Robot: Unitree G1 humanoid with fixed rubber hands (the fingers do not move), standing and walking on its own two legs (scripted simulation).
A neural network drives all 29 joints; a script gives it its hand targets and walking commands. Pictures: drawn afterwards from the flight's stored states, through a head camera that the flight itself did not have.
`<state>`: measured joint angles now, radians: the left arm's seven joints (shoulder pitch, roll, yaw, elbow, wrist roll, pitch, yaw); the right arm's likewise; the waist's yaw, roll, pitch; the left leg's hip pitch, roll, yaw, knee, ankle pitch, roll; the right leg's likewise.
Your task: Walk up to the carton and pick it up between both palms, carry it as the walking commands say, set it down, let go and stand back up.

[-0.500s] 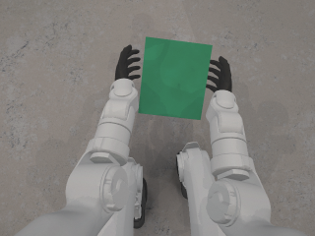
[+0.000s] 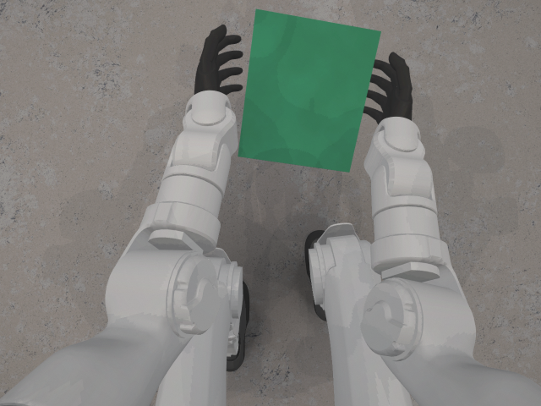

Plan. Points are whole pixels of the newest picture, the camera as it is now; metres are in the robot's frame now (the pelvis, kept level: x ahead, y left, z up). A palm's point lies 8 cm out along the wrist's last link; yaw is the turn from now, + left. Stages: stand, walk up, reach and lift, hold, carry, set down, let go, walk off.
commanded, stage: set down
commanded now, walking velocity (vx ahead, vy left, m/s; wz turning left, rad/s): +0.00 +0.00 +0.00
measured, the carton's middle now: (297, 97) +0.53 -0.10 -0.20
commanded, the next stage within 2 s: none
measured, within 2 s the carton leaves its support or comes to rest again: neither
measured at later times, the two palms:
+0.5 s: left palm (224, 98) +0.54 +0.01 -0.18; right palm (383, 109) +0.49 -0.23 -0.19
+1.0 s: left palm (223, 106) +0.54 +0.02 -0.23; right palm (375, 99) +0.51 -0.23 -0.22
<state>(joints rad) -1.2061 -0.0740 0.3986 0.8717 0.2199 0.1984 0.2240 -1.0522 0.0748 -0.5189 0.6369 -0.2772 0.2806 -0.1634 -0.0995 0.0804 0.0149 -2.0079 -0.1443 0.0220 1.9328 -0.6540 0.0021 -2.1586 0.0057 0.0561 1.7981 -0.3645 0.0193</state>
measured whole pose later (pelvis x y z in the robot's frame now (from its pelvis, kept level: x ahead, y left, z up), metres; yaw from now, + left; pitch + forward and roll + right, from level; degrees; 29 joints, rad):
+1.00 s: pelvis +0.00 +0.00 -0.07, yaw +1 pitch +43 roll +1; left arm -1.38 0.07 0.26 0.98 0.15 0.19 0.20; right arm -1.38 -0.15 -0.48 0.99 -0.14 0.20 -0.06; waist -0.17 0.02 0.18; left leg -2.23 -0.18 0.02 2.18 -0.70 -0.01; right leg -2.37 -0.02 0.04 2.02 -0.40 0.03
